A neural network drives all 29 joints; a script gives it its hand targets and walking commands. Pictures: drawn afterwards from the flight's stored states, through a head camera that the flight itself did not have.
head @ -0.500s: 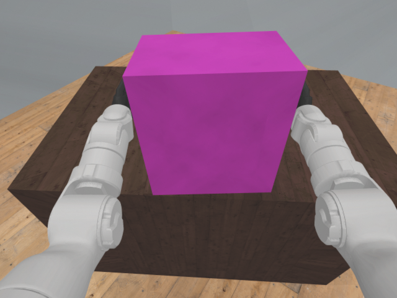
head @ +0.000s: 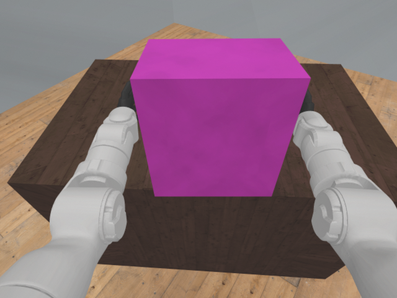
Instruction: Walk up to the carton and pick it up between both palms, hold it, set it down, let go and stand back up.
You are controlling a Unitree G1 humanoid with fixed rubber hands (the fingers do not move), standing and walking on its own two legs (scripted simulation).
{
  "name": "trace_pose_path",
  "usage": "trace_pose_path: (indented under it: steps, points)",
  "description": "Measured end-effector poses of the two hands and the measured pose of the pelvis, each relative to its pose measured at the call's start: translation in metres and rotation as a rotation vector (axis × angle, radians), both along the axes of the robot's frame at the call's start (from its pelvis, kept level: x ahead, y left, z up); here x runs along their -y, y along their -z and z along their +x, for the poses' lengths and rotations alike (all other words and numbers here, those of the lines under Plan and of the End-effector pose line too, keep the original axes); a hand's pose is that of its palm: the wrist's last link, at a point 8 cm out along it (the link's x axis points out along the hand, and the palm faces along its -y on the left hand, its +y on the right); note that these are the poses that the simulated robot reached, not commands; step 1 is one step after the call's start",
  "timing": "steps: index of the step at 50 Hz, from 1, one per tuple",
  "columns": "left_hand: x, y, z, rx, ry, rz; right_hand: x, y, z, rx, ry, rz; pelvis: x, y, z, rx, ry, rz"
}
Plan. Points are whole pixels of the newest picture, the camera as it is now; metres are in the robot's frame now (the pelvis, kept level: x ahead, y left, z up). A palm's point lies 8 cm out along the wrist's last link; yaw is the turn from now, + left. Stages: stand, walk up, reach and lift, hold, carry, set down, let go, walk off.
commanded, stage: set down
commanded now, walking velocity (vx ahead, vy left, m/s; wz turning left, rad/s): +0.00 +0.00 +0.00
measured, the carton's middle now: (213, 122) +0.44 -0.02 +0.13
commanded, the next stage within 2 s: none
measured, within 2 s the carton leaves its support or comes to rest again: rests again in 1.48 s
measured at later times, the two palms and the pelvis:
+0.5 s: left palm (132, 121) +0.45 +0.16 +0.13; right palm (296, 127) +0.43 -0.20 +0.12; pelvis +0.01 +0.00 +0.00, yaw +1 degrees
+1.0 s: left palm (137, 126) +0.43 +0.14 +0.13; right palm (305, 136) +0.41 -0.22 +0.11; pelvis +0.00 +0.00 +0.00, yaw -1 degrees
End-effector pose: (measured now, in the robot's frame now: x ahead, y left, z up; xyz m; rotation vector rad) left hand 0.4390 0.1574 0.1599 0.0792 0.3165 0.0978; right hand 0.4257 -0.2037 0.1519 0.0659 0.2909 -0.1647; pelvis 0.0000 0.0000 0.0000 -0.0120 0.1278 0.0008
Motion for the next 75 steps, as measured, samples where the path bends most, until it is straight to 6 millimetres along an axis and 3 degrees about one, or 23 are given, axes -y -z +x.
trace_pose_path:
  steps: [20, 32, 45, 56, 75]
  points:
    - [0.000, 0.032, 0.012, -0.010, 0.013, -0.001, 0.000, 0.034, 0.007, -0.011, 0.001, -0.033, 0.003, 0.000, 0.012, -0.029, -0.007, 0.000]
    - [0.006, 0.031, 0.009, 0.008, 0.031, 0.013, 0.005, 0.036, -0.002, 0.009, 0.021, -0.017, -0.004, 0.001, 0.013, -0.013, -0.008, -0.010]
    - [0.014, 0.033, -0.004, 0.013, 0.034, -0.007, 0.013, 0.038, -0.018, 0.016, 0.027, -0.024, -0.005, 0.001, 0.000, 0.004, 0.010, 0.000]
    - [0.011, 0.038, -0.006, 0.017, 0.026, -0.018, 0.012, 0.043, -0.018, 0.050, 0.015, -0.025, 0.002, 0.000, -0.006, 0.011, 0.022, 0.014]
    - [0.008, 0.047, 0.000, 0.050, 0.040, -0.017, 0.008, 0.047, -0.014, 0.114, 0.021, -0.066, 0.003, -0.002, 0.008, 0.049, 0.011, 0.010]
